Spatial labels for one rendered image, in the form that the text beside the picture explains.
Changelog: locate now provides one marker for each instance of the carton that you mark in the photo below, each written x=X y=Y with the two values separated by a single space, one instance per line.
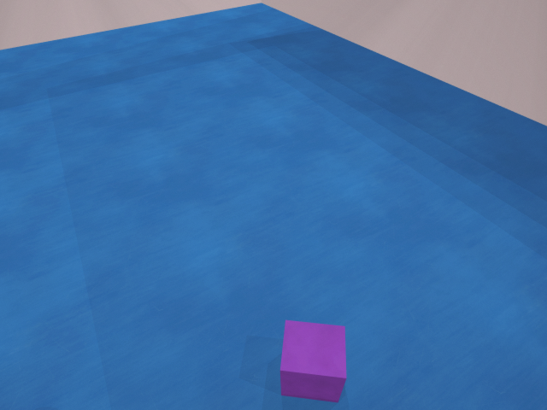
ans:
x=313 y=361

